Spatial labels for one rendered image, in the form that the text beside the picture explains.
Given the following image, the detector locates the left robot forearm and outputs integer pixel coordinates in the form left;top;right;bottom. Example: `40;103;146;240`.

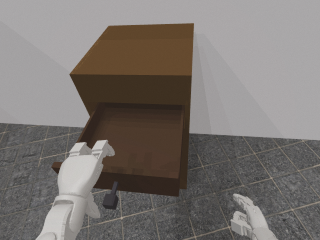
35;193;88;240

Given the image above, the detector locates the right robot forearm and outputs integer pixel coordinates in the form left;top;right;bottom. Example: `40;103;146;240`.
251;227;278;240

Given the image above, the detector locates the drawer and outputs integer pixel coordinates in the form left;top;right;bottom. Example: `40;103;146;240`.
51;102;185;197

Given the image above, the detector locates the handle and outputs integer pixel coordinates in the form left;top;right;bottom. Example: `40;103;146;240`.
102;181;119;210

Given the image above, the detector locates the robot right hand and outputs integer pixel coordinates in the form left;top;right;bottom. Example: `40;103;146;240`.
230;193;269;240

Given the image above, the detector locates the robot left hand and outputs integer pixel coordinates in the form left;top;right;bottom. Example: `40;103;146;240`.
57;140;115;219

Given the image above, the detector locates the cabinet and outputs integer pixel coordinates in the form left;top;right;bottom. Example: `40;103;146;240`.
69;23;194;190

